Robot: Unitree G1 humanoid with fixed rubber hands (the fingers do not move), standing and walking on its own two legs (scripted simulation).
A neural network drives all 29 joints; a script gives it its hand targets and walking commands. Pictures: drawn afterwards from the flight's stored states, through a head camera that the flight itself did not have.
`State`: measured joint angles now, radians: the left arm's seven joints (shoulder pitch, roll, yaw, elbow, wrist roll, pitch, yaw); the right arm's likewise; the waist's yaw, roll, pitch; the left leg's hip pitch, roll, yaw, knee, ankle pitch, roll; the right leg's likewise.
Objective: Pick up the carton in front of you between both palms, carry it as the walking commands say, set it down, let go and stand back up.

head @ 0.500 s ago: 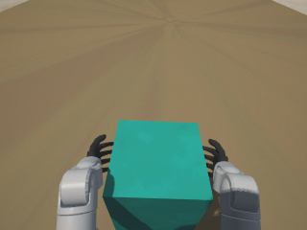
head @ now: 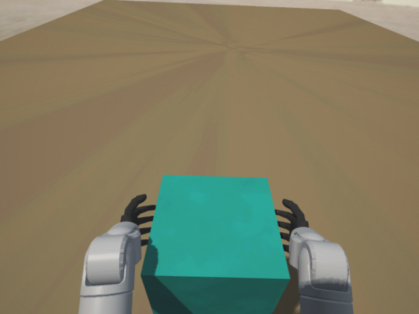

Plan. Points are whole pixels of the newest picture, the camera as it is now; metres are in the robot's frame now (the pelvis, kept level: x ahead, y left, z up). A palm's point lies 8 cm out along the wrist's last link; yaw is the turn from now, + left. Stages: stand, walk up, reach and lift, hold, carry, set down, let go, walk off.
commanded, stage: carry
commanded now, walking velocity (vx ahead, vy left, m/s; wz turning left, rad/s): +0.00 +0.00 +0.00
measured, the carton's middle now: (212, 255) +0.27 +0.00 +0.00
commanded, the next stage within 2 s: none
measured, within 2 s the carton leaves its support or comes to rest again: neither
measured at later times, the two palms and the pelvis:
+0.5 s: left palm (137, 246) +0.26 +0.14 +0.04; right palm (294, 252) +0.25 -0.15 +0.04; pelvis -0.02 +0.00 +0.00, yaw -1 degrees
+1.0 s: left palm (143, 244) +0.27 +0.14 +0.04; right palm (296, 250) +0.26 -0.16 +0.04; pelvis -0.02 -0.01 +0.00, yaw +0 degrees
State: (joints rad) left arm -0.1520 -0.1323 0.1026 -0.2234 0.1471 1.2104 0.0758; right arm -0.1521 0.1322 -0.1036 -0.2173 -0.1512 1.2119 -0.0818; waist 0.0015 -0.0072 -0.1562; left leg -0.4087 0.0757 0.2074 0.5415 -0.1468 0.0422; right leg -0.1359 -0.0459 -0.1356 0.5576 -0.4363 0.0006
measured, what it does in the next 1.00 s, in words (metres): stands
